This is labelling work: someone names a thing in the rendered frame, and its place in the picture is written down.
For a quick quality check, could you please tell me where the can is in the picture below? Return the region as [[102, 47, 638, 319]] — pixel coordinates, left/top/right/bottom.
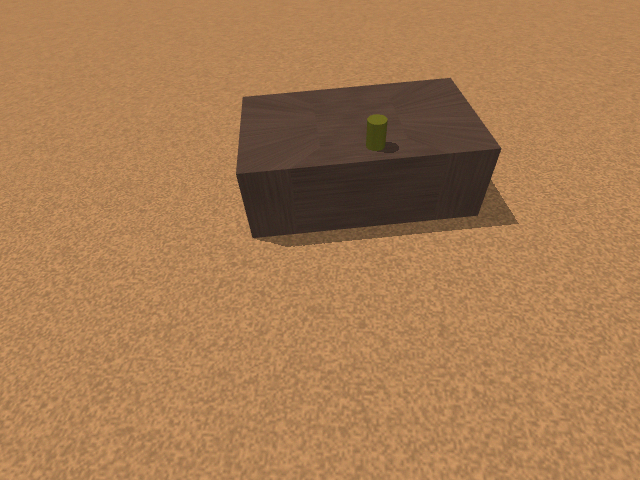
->
[[366, 114, 388, 151]]

